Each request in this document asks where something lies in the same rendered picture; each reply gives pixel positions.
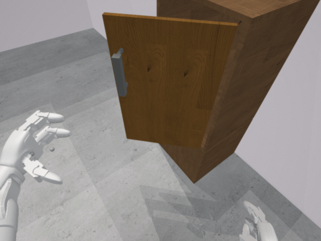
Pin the robot left forearm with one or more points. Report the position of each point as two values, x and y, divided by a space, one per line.
10 181

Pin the robot left hand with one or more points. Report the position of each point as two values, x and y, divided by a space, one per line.
16 151

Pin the robot right hand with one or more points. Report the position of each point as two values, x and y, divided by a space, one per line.
261 229

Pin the cupboard door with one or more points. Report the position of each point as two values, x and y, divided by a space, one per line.
173 68

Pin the handle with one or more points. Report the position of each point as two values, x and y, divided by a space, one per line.
119 73

